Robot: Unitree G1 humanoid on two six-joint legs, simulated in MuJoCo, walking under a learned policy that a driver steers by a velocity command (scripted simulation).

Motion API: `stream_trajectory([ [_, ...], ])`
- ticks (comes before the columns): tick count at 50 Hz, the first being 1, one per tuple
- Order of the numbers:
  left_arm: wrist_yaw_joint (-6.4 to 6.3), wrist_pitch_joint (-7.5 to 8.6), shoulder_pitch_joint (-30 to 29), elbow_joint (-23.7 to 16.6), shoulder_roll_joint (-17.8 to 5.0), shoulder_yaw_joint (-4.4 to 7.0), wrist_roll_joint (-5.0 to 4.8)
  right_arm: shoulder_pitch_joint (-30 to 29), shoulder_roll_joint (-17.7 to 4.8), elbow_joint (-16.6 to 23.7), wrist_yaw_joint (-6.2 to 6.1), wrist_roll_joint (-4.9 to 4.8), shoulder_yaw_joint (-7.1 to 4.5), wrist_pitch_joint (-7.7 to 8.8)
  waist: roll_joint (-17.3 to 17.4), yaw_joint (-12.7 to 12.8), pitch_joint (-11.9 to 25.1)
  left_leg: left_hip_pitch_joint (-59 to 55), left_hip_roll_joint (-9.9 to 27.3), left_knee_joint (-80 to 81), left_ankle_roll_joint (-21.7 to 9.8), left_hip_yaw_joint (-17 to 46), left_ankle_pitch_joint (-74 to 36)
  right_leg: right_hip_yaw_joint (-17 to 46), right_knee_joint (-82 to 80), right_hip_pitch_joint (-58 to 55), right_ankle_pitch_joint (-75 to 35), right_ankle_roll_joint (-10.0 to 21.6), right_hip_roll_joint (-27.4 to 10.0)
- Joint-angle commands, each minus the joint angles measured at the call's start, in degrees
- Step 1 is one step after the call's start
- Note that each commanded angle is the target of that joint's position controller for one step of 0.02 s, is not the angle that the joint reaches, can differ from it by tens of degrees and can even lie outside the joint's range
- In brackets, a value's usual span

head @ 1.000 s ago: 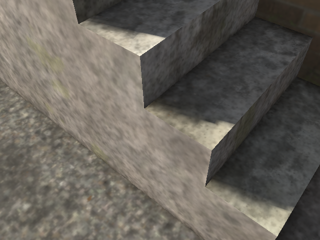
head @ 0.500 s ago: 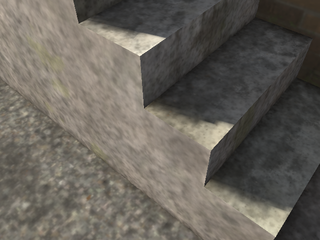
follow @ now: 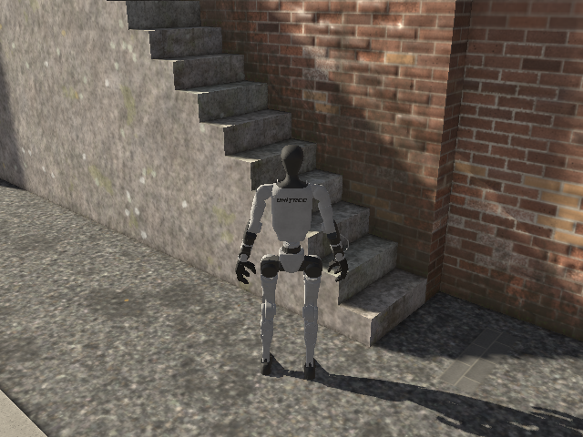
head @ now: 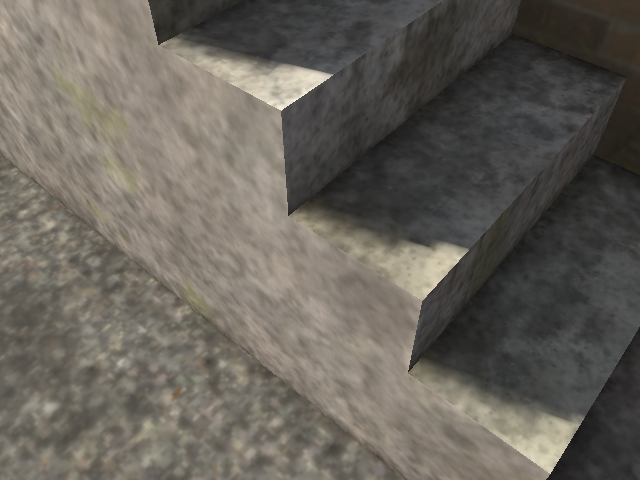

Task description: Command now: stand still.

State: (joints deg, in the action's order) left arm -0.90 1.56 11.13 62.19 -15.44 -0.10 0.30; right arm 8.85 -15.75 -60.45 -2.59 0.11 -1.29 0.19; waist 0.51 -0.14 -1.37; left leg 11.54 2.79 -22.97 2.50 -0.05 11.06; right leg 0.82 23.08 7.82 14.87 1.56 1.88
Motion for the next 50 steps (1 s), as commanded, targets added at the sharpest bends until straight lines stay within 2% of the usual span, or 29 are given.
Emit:
stream_trajectory([
  [1, -0.19, 0.41, 1.51, -1.56, -7.21, 1.16, -0.02, -0.07, -7.08, 1.59, -0.18, -0.02, -1.17, 0.47, -0.5, -0.01, 1.31, -2.68, 0.51, 2.1, -1.64, 0.78, -7.38, 3.15, -4.39, 2.87, -11.08, 0.35, -3.32],
  [50, -0.44, 0.88, 5.43, -2.38, -6.0, 1.4, -0.13, 0.82, -6.17, -0.79, -0.2, -0.2, -1.64, 0.28, -0.51, -0.09, 0.42, -2.46, 0.2, 1.85, -1.97, 1.34, -7.68, 2.61, -4.22, 3.01, -10.31, 0.08, -3.41],
])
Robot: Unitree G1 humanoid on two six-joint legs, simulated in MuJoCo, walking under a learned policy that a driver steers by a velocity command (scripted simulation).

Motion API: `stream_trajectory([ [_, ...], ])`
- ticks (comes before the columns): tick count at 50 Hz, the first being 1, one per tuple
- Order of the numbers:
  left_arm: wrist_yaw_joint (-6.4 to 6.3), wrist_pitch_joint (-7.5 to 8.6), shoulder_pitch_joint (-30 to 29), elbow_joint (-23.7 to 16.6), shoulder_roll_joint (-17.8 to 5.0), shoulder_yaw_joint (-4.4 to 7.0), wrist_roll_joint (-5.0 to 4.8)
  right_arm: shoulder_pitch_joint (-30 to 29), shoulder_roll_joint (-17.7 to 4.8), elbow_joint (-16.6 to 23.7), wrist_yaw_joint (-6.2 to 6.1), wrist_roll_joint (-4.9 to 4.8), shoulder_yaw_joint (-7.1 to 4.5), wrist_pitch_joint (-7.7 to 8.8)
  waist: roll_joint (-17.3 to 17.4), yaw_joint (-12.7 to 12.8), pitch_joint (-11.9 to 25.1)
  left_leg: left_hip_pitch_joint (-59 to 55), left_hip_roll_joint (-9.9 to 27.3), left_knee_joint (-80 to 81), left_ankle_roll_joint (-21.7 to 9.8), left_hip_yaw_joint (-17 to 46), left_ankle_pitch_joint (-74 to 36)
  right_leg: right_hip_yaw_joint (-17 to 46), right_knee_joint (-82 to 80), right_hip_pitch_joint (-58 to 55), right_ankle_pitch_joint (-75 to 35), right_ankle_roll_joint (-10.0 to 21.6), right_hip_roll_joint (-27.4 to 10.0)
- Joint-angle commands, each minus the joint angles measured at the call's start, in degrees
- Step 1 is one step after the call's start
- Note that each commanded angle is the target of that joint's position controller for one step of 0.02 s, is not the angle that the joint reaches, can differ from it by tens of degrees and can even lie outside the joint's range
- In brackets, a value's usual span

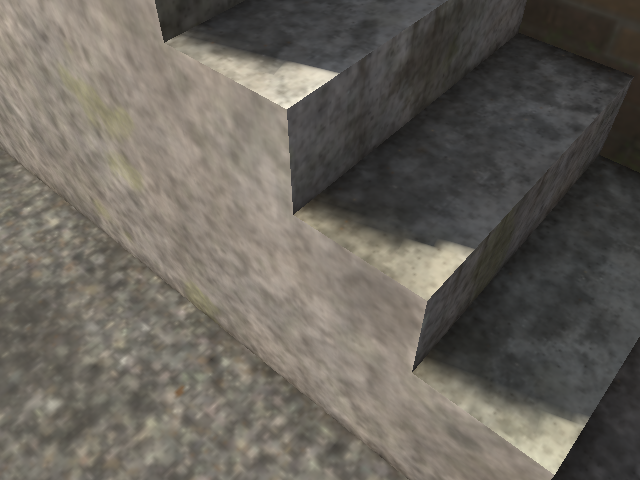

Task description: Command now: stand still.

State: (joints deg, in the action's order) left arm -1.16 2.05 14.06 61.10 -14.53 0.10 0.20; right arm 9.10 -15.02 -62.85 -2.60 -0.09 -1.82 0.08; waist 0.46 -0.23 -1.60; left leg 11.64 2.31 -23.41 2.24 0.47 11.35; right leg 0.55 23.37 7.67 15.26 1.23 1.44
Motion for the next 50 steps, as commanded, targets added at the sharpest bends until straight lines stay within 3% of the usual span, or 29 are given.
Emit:
stream_trajectory([
  [1, -0.18, 0.39, 2.55, -1.29, -6.88, 1.2, -0.03, 0.59, -6.87, 1.6, -0.19, -0.01, -1.13, 0.39, -0.46, -0.01, 0.64, -2.57, 0.68, 2.28, -1.72, 0.83, -7.97, 2.87, -4.51, 3.16, -10.67, 0.41, -2.97],
  [50, -0.14, 0.88, 4.26, -1.25, -5.63, 1.41, -0.17, 1.83, -5.89, 0.98, -0.25, -0.13, -1.55, 0.34, -0.48, -0.08, 0.05, -2.38, 0.58, 2.0, -1.86, 1.22, -7.93, 2.54, -4.42, 3.41, -9.96, 0.35, -3.08],
])
Over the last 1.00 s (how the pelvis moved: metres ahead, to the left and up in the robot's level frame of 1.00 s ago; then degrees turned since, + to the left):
0.00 0.00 0.00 0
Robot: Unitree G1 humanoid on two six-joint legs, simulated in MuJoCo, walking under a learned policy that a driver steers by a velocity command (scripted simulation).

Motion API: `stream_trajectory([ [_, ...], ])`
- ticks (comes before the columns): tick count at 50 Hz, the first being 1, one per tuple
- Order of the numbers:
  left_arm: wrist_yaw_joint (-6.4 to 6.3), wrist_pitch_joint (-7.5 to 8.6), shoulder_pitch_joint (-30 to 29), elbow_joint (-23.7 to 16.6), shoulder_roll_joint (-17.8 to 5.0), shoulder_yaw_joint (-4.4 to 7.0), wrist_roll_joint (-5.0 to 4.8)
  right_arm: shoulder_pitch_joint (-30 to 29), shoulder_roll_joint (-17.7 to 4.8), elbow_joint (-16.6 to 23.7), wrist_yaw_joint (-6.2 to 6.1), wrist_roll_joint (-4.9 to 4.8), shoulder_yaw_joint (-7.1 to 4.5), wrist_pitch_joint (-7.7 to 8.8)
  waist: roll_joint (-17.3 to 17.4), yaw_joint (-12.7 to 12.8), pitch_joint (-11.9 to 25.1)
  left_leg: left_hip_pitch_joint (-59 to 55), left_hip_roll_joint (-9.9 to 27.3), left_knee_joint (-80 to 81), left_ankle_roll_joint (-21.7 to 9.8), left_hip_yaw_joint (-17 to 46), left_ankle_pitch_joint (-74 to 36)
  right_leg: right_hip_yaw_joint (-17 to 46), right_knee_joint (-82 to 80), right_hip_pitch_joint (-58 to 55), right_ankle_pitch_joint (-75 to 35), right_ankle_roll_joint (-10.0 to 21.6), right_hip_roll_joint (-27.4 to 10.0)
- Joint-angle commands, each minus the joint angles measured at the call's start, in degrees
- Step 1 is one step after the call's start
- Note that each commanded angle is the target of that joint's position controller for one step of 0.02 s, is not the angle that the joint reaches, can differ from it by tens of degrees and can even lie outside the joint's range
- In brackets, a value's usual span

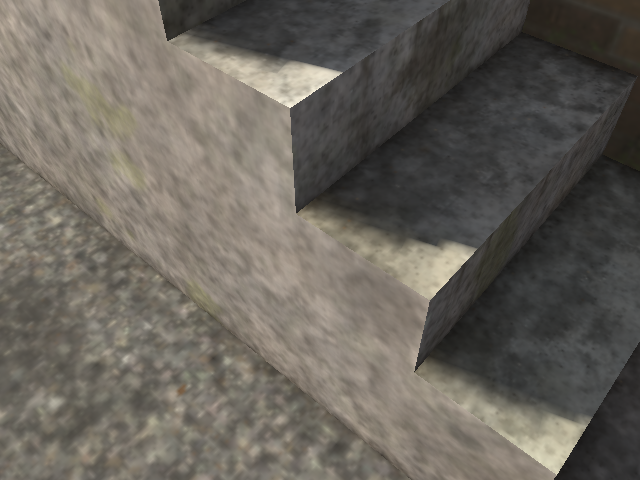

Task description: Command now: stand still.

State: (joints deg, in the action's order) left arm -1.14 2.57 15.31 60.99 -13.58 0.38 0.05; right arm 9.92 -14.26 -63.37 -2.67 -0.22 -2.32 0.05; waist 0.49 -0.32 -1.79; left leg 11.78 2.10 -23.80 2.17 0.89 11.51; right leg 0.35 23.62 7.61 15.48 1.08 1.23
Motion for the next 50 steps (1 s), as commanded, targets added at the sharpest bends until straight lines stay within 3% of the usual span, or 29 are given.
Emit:
stream_trajectory([
  [1, -0.16, 0.36, 3.03, -1.14, -6.57, 1.14, -0.03, 1.03, -6.64, 1.49, -0.19, 0.0, -1.05, 0.37, -0.51, 0.01, 0.23, -2.51, 0.79, 2.39, -1.78, 0.8, -8.1, 2.75, -4.67, 3.48, -10.18, 0.5, -2.88],
  [50, -0.11, 0.51, 3.58, -1.0, -6.06, 1.24, -0.09, 1.74, -6.18, 1.36, -0.24, -0.08, -1.19, 0.42, -0.5, 0.03, -0.05, -2.29, 0.76, 2.19, -1.71, 0.92, -7.96, 2.64, -4.64, 3.66, -9.77, 0.56, -2.89],
])
Over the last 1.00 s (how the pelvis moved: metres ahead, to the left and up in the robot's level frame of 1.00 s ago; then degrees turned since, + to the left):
0.00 0.00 0.00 0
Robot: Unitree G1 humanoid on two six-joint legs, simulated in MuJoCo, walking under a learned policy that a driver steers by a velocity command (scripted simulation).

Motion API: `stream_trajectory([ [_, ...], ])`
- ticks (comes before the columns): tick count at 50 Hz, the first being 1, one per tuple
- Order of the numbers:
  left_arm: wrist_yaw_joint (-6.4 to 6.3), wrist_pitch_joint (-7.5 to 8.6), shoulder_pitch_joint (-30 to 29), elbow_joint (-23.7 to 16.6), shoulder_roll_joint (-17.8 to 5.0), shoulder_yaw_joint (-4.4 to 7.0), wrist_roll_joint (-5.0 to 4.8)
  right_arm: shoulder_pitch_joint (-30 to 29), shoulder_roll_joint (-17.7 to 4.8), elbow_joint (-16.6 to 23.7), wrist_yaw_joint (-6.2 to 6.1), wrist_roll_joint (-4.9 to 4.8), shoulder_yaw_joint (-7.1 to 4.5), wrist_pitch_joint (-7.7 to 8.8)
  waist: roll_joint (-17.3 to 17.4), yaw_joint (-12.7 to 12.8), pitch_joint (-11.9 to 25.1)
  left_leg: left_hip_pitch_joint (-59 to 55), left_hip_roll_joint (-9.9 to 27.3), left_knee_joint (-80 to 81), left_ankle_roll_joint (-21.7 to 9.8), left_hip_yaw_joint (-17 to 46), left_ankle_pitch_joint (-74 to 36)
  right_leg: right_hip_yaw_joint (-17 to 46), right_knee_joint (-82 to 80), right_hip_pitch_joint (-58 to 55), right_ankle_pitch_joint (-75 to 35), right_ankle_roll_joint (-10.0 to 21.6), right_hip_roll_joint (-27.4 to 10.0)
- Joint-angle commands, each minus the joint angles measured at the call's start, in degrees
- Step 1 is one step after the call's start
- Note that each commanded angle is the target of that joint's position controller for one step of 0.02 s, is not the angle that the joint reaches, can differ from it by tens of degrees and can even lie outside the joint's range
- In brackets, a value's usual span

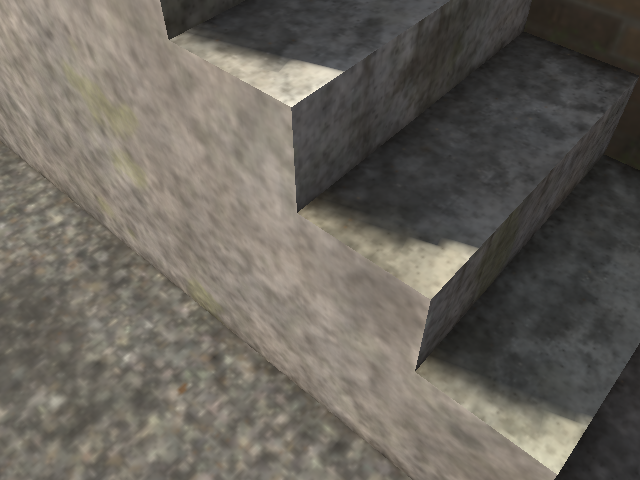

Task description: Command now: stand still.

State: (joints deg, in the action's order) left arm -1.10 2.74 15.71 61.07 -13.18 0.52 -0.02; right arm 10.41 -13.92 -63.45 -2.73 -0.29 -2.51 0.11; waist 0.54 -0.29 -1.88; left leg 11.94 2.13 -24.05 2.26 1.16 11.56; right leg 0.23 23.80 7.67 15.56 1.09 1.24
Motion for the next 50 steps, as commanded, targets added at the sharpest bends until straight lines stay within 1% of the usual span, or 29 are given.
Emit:
stream_trajectory([
  [1, -0.15, 0.35, 3.19, -1.08, -6.46, 1.09, -0.02, 1.27, -6.52, 1.44, -0.17, 0.0, -1.0, 0.36, -0.55, 0.01, 0.04, -2.45, 0.73, 2.43, -1.8, 0.65, -8.01, 2.75, -4.82, 3.6, -9.85, 0.55, -2.9],
  [50, -0.08, 0.41, 3.27, -0.97, -6.34, 1.04, -0.05, 1.62, -6.37, 1.48, -0.17, -0.03, -0.99, 0.42, -0.54, 0.05, -0.04, -2.33, 0.7, 2.26, -1.72, 0.67, -7.98, 2.69, -4.7, 3.74, -9.66, 0.58, -2.88],
])
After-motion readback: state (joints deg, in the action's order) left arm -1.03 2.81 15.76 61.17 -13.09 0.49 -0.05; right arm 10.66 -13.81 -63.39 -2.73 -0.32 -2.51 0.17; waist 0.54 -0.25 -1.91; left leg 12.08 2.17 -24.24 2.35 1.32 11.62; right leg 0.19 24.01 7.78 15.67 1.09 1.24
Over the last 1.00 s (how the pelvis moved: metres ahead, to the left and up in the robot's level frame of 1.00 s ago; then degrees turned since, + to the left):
0.00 0.00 0.00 0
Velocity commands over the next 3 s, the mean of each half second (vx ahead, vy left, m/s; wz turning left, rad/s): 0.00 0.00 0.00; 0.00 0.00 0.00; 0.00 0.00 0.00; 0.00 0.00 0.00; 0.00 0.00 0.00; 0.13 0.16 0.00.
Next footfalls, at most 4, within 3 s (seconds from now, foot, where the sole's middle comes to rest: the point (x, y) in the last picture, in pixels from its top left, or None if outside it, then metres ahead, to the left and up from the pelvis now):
2.94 left None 0.16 0.24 -0.78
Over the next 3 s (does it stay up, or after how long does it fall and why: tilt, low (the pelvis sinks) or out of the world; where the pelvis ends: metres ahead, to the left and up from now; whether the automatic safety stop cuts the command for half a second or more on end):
stays up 0.06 0.10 -0.02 its command is cut before an obstacle from the start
